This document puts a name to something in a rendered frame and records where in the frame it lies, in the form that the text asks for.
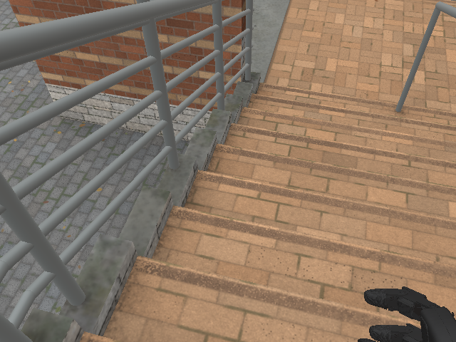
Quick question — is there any right robot hand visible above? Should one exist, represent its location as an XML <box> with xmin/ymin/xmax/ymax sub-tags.
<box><xmin>358</xmin><ymin>286</ymin><xmax>456</xmax><ymax>342</ymax></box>

